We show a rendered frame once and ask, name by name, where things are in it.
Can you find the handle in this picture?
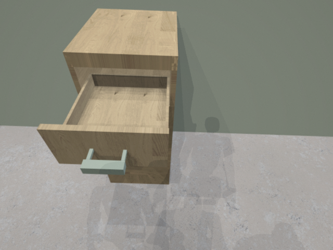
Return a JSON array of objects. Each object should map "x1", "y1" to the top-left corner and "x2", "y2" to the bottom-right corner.
[{"x1": 80, "y1": 148, "x2": 127, "y2": 175}]

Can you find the cabinet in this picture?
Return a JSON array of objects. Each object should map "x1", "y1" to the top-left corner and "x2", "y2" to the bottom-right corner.
[{"x1": 63, "y1": 8, "x2": 178, "y2": 184}]

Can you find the drawer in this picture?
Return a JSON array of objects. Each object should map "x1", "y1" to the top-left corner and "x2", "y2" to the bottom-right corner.
[{"x1": 37, "y1": 73, "x2": 170, "y2": 167}]

